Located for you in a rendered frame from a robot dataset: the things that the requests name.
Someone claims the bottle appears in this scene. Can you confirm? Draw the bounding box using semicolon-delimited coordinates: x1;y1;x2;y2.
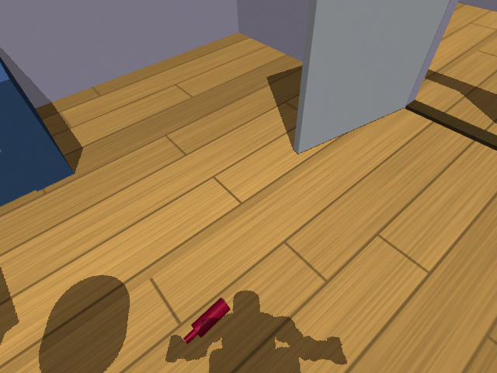
183;298;230;344

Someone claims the sofa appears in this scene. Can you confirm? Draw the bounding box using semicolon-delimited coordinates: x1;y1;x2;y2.
0;57;74;207

